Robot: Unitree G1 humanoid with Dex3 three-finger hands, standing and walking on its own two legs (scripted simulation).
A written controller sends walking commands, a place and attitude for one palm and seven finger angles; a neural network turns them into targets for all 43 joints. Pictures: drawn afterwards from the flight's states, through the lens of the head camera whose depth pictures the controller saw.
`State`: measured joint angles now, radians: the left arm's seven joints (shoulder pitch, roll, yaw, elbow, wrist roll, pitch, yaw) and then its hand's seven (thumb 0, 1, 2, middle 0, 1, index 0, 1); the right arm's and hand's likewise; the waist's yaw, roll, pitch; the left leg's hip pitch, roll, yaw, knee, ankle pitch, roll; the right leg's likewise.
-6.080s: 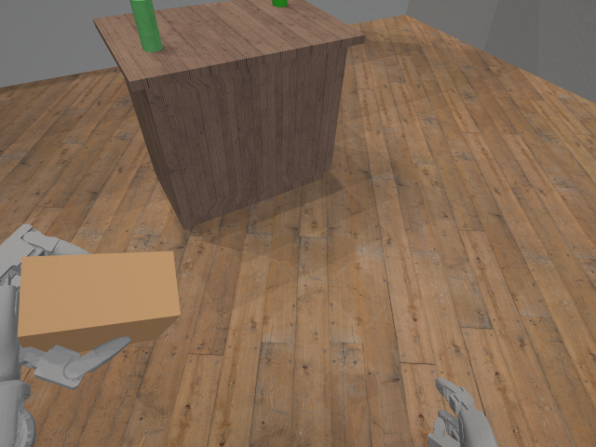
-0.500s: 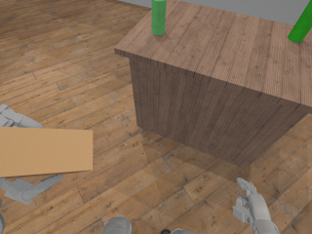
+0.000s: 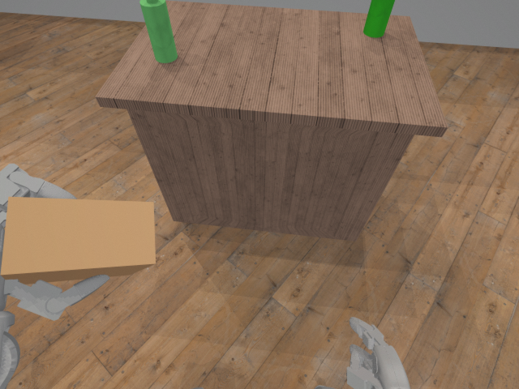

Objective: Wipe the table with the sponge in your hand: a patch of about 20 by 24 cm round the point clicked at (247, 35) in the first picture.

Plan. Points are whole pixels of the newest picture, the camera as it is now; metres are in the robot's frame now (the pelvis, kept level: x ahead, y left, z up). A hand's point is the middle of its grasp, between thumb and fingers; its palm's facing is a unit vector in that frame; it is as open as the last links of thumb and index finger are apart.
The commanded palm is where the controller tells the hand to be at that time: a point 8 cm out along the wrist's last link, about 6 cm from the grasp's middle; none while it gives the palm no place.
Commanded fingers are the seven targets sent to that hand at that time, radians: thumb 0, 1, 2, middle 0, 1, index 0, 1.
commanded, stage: turn to face it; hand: left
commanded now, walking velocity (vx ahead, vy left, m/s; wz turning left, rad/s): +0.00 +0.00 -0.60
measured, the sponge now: (102, 243) +0.24 +0.21 +0.15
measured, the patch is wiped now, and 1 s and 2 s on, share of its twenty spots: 0.00 0.00 0.00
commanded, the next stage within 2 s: take the last steps up to it in 0.74 s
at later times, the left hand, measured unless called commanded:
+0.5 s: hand (158, 278) +0.20 +0.12 +0.18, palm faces +0.18 -0.88 -0.44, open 10.9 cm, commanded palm +0.16 +0.18 +0.18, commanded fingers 0.00 0.10 1.30 -1.20 -1.60 -1.20 -1.60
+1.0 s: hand (255, 360) +0.14 +0.03 +0.16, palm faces -0.05 -0.87 -0.49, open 10.9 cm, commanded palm +0.09 +0.12 +0.18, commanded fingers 0.00 0.10 1.30 -1.20 -1.60 -1.20 -1.60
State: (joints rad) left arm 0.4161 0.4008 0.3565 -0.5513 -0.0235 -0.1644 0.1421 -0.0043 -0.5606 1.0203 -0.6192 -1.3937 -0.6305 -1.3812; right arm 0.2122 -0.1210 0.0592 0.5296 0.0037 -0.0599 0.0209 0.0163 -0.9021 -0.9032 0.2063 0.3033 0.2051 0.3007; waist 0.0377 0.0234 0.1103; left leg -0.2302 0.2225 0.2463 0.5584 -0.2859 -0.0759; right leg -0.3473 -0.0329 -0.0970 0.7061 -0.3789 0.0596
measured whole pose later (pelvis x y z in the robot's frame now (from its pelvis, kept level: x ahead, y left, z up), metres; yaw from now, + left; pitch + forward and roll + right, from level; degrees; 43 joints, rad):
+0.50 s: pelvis -0.07 -0.05 +0.00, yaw -14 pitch +1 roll +3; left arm 0.51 0.39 0.37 -0.56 -0.06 -0.16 0.16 0.00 -0.56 1.02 -0.62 -1.39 -0.63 -1.38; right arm 0.16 -0.26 -0.03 0.55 0.01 0.05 -0.02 0.02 -0.91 -0.90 0.20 0.30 0.20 0.30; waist 0.01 -0.04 0.04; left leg -0.37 0.02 0.02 0.78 -0.45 -0.06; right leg -0.38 0.10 0.07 0.45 -0.09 -0.11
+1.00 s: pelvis -0.17 -0.08 +0.00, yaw -23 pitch -1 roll +1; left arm 0.44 0.37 0.34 -0.51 -0.02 -0.18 0.13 0.00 -0.56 1.02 -0.62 -1.39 -0.63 -1.38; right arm 0.15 -0.21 0.01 0.63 0.01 -0.03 -0.02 0.02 -0.90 -0.90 0.21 0.30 0.20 0.30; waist -0.05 0.03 0.13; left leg -0.44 0.07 0.03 1.05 -0.43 -0.04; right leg -0.36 0.01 -0.09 0.58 -0.21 -0.08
